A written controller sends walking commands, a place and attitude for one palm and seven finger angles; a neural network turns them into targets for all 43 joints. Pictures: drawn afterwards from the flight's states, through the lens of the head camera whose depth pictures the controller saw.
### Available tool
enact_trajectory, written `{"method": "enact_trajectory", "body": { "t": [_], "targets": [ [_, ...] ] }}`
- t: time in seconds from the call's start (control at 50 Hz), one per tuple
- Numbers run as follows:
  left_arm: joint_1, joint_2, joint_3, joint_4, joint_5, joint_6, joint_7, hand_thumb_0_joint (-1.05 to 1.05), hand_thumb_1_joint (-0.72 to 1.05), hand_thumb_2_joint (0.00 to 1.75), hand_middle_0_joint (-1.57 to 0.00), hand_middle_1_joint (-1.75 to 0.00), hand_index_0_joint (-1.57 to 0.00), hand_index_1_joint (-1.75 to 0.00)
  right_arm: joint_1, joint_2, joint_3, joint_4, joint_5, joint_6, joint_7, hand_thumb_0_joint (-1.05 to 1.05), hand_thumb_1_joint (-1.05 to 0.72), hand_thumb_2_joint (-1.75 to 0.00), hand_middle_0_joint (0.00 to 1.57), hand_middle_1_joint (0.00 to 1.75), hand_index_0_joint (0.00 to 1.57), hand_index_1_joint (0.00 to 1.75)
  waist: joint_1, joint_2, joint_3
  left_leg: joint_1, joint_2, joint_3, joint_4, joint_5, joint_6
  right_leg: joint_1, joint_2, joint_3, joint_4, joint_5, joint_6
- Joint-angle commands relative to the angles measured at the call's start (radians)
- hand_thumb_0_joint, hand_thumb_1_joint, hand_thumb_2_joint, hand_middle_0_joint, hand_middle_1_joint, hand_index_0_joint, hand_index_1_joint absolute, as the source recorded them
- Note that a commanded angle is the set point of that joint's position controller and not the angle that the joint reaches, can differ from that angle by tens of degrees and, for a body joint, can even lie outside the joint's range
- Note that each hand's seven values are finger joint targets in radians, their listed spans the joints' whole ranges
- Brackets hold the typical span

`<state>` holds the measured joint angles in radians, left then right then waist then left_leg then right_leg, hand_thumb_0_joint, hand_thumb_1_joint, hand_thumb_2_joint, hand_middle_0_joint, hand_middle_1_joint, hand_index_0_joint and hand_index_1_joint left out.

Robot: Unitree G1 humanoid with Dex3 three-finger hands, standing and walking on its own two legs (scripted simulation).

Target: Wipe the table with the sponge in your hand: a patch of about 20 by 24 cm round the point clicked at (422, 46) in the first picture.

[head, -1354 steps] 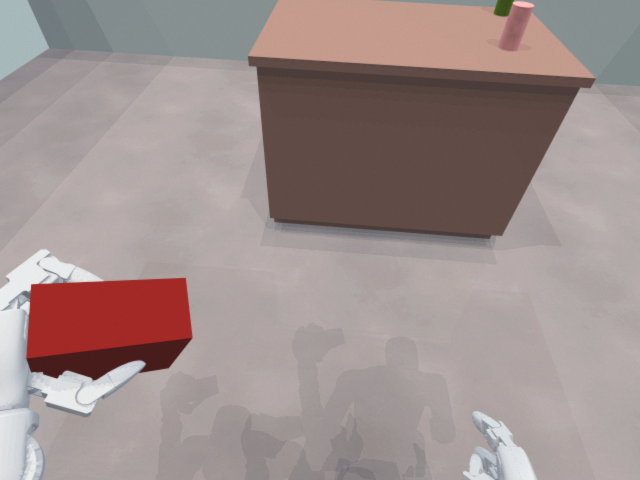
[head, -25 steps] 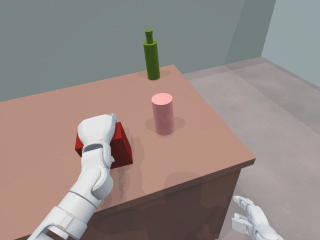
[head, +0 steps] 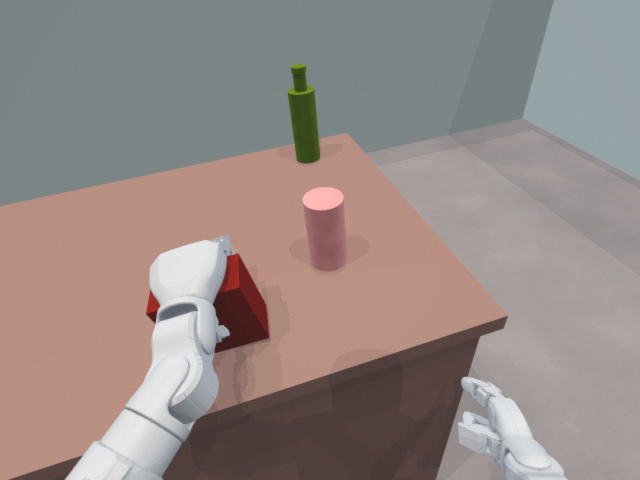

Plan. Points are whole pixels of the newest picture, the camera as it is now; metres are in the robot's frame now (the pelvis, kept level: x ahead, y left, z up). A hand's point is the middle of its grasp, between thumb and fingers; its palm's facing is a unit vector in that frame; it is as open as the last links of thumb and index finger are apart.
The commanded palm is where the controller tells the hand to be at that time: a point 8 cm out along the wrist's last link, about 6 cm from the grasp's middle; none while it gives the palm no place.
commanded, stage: slide back across to the middle lane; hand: left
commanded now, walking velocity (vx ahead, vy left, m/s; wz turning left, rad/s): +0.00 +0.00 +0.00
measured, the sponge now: (218, 316) +0.31 +0.19 +0.06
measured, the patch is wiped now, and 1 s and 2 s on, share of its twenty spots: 1.00 1.00 1.00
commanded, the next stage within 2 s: wipe forward along the middle lane in 0.46 s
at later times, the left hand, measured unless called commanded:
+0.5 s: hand (160, 313) +0.27 +0.24 +0.11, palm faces +0.08 -0.12 -0.99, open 10.1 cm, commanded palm +0.23 +0.25 +0.17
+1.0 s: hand (146, 307) +0.29 +0.27 +0.11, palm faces -0.01 -0.04 -1.00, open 10.1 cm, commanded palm +0.27 +0.27 +0.15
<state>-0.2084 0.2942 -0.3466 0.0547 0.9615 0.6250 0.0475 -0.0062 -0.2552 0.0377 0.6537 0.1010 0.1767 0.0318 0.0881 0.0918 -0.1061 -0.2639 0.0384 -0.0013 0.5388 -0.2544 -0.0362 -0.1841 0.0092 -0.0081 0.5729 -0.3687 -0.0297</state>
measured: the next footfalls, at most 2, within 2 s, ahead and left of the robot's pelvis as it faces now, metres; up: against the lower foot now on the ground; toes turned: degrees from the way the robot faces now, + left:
none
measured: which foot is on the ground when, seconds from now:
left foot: down 0.00-1.00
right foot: down 0.00-1.00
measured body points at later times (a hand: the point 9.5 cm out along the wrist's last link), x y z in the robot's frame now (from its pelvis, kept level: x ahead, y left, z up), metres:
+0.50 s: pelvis +0.00 -0.01 +0.00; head -0.04 -0.06 +0.45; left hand +0.26 +0.24 +0.17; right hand +0.25 -0.21 -0.07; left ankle +0.02 +0.15 -0.73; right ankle -0.04 -0.10 -0.73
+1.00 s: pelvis -0.02 +0.00 +0.00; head -0.05 -0.05 +0.45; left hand +0.28 +0.27 +0.16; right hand +0.20 -0.22 -0.10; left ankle +0.02 +0.15 -0.73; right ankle -0.04 -0.10 -0.73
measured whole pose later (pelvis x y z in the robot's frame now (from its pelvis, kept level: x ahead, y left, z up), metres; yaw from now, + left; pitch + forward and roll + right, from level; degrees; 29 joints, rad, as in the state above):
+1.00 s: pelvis -0.02 +0.00 +0.00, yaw +1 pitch -1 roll +0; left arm -0.25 0.44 -0.15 0.26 0.96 0.36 -0.04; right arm 0.10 -0.28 0.02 0.71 0.08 0.06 -0.06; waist 0.09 0.11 -0.07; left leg -0.29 0.04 -0.03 0.51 -0.21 -0.03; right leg -0.19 0.02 -0.04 0.53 -0.32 -0.04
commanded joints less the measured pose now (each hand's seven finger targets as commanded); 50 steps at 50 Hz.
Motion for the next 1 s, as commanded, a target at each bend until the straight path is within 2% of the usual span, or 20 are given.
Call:
{"method": "enact_trajectory", "body": {
  "t": [0.0,0.04,0.1,0.14,0.2,0.22,0.3,0.34,0.4,0.42,0.5,0.56,0.6,0.66,0.7,0.74,0.8,0.84,0.9,0.98],
  "targets": [
    [-0.137,0.158,0.141,-0.148,-0.004,0.003,-0.016,0.0,0.1,1.3,-1.2,-1.6,-1.2,-1.6,-0.264,-0.086,-0.032,-0.198,-0.004,-0.056,-0.012,0.0,-0.9,-0.9,0.2,0.3,0.2,0.3,0.024,-0.139,-0.135,0.116,-0.055,0.037,-0.021,0.262,0.071,-0.01,0.023,-0.005,-0.098,0.404,-0.023],
    [-0.135,0.142,0.124,-0.184,-0.001,-0.003,-0.019,0.0,0.1,1.3,-1.2,-1.6,-1.2,-1.6,-0.265,-0.08,-0.028,-0.204,-0.006,-0.058,-0.015,0.0,-0.9,-0.9,0.2,0.3,0.2,0.3,0.023,-0.127,-0.132,0.119,-0.058,0.038,-0.019,0.274,0.073,-0.011,0.024,-0.005,-0.095,0.414,-0.023],
    [-0.098,0.224,0.2,-0.209,-0.005,-0.008,-0.021,0.0,0.1,1.3,-1.2,-1.6,-1.2,-1.6,-0.258,-0.087,-0.028,-0.203,-0.01,-0.058,-0.023,0.0,-0.9,-0.9,0.2,0.3,0.2,0.3,0.029,-0.131,-0.128,0.12,-0.056,0.035,-0.019,0.277,0.072,-0.001,0.025,0.012,-0.102,0.422,-0.022],
    [-0.115,0.212,0.185,-0.25,-0.003,-0.012,-0.024,0.0,0.1,1.3,-1.2,-1.6,-1.2,-1.6,-0.26,-0.082,-0.025,-0.209,-0.011,-0.062,-0.029,0.0,-0.9,-0.9,0.2,0.3,0.2,0.3,0.027,-0.113,-0.129,0.126,-0.056,0.033,-0.019,0.285,0.073,-0.009,0.025,0.007,-0.099,0.418,-0.024],
    [-0.065,0.278,0.249,-0.286,-0.006,-0.019,-0.028,0.0,0.1,1.3,-1.2,-1.6,-1.2,-1.6,-0.252,-0.088,-0.029,-0.209,-0.017,-0.07,-0.034,0.0,-0.9,-0.9,0.2,0.3,0.2,0.3,0.035,-0.116,-0.153,0.141,-0.058,0.03,-0.011,0.312,0.075,0.012,0.026,0.022,-0.096,0.47,-0.026],
    [-0.077,0.265,0.233,-0.3,-0.007,-0.019,-0.031,0.0,0.1,1.3,-1.2,-1.6,-1.2,-1.6,-0.251,-0.085,-0.024,-0.215,-0.016,-0.071,-0.038,0.0,-0.9,-0.9,0.2,0.3,0.2,0.3,0.031,-0.113,-0.145,0.137,-0.06,0.035,-0.012,0.309,0.076,0.008,0.023,0.02,-0.096,0.466,-0.022],
    [-0.104,0.313,0.268,-0.276,-0.005,-0.023,-0.042,0.0,0.1,1.3,-1.2,-1.6,-1.2,-1.6,-0.246,-0.093,-0.023,-0.2,-0.017,-0.081,-0.049,0.0,-0.9,-0.9,0.2,0.3,0.2,0.3,0.02,-0.107,-0.102,0.135,-0.058,0.025,-0.02,0.267,0.074,-0.028,0.024,0.035,-0.119,0.396,-0.025],
    [-0.083,0.288,0.244,-0.266,-0.002,-0.031,-0.051,0.0,0.1,1.3,-1.2,-1.6,-1.2,-1.6,-0.238,-0.089,-0.021,-0.205,-0.017,-0.094,-0.054,0.0,-0.9,-0.9,0.2,0.3,0.2,0.3,0.025,-0.102,-0.107,0.134,-0.063,0.026,-0.017,0.265,0.079,-0.027,0.021,0.025,-0.117,0.394,-0.02],
    [-0.082,0.359,0.302,-0.247,0.012,-0.042,-0.062,0.0,0.1,1.3,-1.2,-1.6,-1.2,-1.6,-0.234,-0.1,-0.025,-0.192,-0.021,-0.101,-0.06,0.0,-0.9,-0.9,0.2,0.3,0.2,0.3,0.026,-0.101,-0.115,0.138,-0.065,0.02,-0.016,0.261,0.078,-0.023,0.022,0.045,-0.122,0.396,-0.023],
    [-0.091,0.331,0.269,-0.249,0.012,-0.048,-0.07,0.0,0.1,1.3,-1.2,-1.6,-1.2,-1.6,-0.233,-0.095,-0.021,-0.201,-0.021,-0.107,-0.063,0.0,-0.9,-0.9,0.2,0.3,0.2,0.3,0.024,-0.101,-0.123,0.133,-0.07,0.026,-0.013,0.258,0.082,-0.019,0.017,0.033,-0.12,0.396,-0.017],
    [-0.069,0.388,0.32,-0.213,0.022,-0.074,-0.088,0.0,0.1,1.3,-1.2,-1.6,-1.2,-1.6,-0.224,-0.103,-0.023,-0.188,-0.026,-0.118,-0.067,0.0,-0.9,-0.9,0.2,0.3,0.2,0.3,0.028,-0.103,-0.11,0.127,-0.071,0.016,-0.016,0.242,0.08,-0.025,0.02,0.041,-0.127,0.375,-0.018],
    [-0.093,0.379,0.314,-0.171,0.0,-0.111,-0.101,0.0,0.1,1.3,-1.2,-1.6,-1.2,-1.6,-0.204,-0.103,-0.022,-0.18,-0.027,-0.13,-0.077,0.0,-0.9,-0.9,0.2,0.3,0.2,0.3,0.015,-0.111,-0.078,0.118,-0.07,0.02,-0.015,0.217,0.084,-0.046,0.015,0.034,-0.144,0.352,-0.011],
    [-0.143,0.414,0.342,-0.127,0.004,-0.136,-0.101,0.0,0.1,1.3,-1.2,-1.6,-1.2,-1.6,-0.195,-0.109,-0.026,-0.165,-0.026,-0.135,-0.085,0.0,-0.9,-0.9,0.2,0.3,0.2,0.3,0.006,-0.104,-0.067,0.123,-0.067,0.018,-0.023,0.189,0.081,-0.062,0.016,0.047,-0.162,0.315,-0.014],
    [-0.217,0.377,0.3,-0.042,0.008,-0.173,-0.098,0.0,0.1,1.3,-1.2,-1.6,-1.2,-1.6,-0.176,-0.106,-0.024,-0.15,-0.024,-0.148,-0.098,0.0,-0.9,-0.9,0.2,0.3,0.2,0.3,-0.006,-0.1,-0.039,0.112,-0.066,0.02,-0.034,0.147,0.08,-0.095,0.015,0.024,-0.178,0.24,-0.012],
    [-0.264,0.418,0.335,-0.002,0.015,-0.199,-0.093,0.0,0.1,1.3,-1.2,-1.6,-1.2,-1.6,-0.161,-0.114,-0.028,-0.138,-0.024,-0.155,-0.104,0.0,-0.9,-0.9,0.2,0.3,0.2,0.3,-0.007,-0.1,-0.058,0.121,-0.067,0.019,-0.039,0.136,0.078,-0.092,0.017,0.034,-0.186,0.222,-0.017],
    [-0.253,0.376,0.316,0.018,0.007,-0.228,-0.087,0.0,0.1,1.3,-1.2,-1.6,-1.2,-1.6,-0.15,-0.108,-0.033,-0.144,-0.024,-0.164,-0.106,0.0,-0.9,-0.9,0.2,0.3,0.2,0.3,-0.001,-0.109,-0.086,0.119,-0.071,0.021,-0.033,0.158,0.081,-0.071,0.015,0.017,-0.175,0.262,-0.015],
    [-0.281,0.386,0.334,0.062,0.0,-0.255,-0.074,0.0,0.1,1.3,-1.2,-1.6,-1.2,-1.6,-0.132,-0.116,-0.04,-0.133,-0.022,-0.163,-0.105,0.0,-0.9,-0.9,0.2,0.3,0.2,0.3,-0.009,-0.117,-0.093,0.115,-0.066,0.019,-0.044,0.147,0.078,-0.073,0.016,0.019,-0.18,0.261,-0.015],
    [-0.31,0.332,0.292,0.06,0.0,-0.274,-0.065,0.0,0.1,1.3,-1.2,-1.6,-1.2,-1.6,-0.125,-0.109,-0.044,-0.136,-0.019,-0.169,-0.103,0.0,-0.9,-0.9,0.2,0.3,0.2,0.3,-0.015,-0.121,-0.099,0.114,-0.067,0.022,-0.04,0.153,0.08,-0.079,0.017,0.004,-0.173,0.269,-0.012],
    [-0.334,0.344,0.301,0.09,0.01,-0.281,-0.05,0.0,0.1,1.3,-1.2,-1.6,-1.2,-1.6,-0.111,-0.117,-0.049,-0.127,-0.019,-0.166,-0.099,0.0,-0.9,-0.9,0.2,0.3,0.2,0.3,-0.018,-0.111,-0.096,0.113,-0.065,0.017,-0.05,0.146,0.079,-0.088,0.02,0.004,-0.173,0.261,-0.018],
    [-0.362,0.307,0.273,0.134,0.0,-0.284,-0.033,0.0,0.1,1.3,-1.2,-1.6,-1.2,-1.6,-0.104,-0.118,-0.054,-0.119,-0.016,-0.166,-0.1,0.0,-0.9,-0.9,0.2,0.3,0.2,0.3,-0.023,-0.151,-0.081,0.098,-0.068,0.021,-0.048,0.126,0.083,-0.101,0.018,-0.005,-0.179,0.243,-0.011]
  ]
}}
